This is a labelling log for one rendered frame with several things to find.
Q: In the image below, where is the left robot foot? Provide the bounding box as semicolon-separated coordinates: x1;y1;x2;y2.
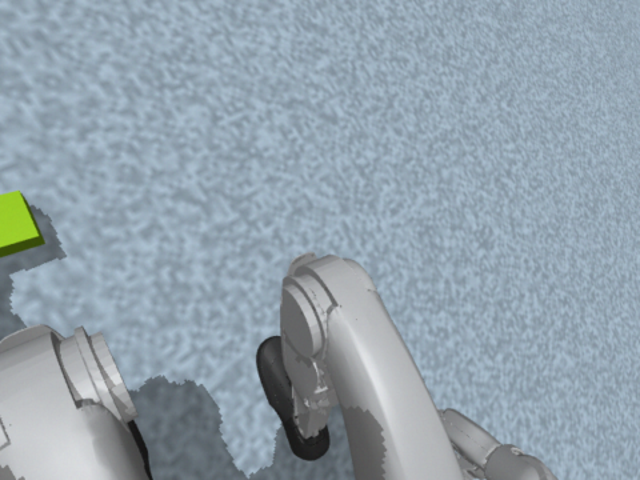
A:
127;419;153;480

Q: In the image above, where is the right robot arm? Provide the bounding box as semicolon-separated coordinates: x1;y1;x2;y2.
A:
484;444;558;480

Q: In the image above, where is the carton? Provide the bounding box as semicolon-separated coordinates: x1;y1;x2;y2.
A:
0;191;46;258

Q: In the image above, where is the right robot foot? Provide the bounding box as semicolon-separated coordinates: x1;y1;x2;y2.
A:
256;336;330;461

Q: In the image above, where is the right robot hand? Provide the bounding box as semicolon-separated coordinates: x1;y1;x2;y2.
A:
436;407;502;480

